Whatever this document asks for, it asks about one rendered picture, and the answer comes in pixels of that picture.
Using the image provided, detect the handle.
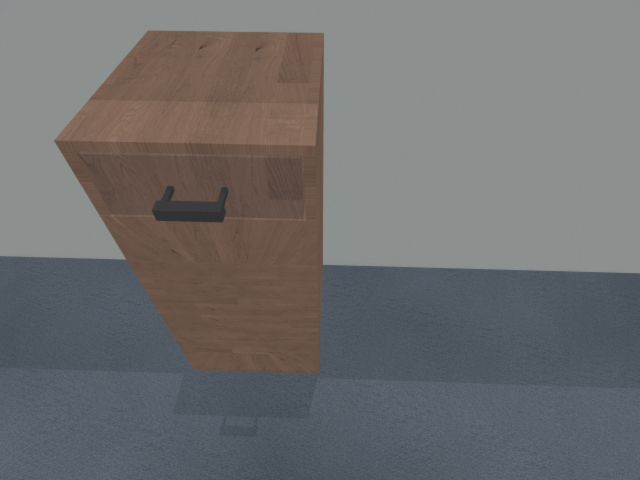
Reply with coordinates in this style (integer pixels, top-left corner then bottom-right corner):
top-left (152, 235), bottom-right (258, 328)
top-left (152, 186), bottom-right (228, 222)

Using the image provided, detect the cabinet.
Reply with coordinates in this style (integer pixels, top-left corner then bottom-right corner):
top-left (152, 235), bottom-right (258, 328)
top-left (54, 31), bottom-right (324, 374)

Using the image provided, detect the drawer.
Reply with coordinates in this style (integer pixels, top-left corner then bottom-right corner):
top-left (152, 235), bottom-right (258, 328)
top-left (77, 151), bottom-right (305, 219)

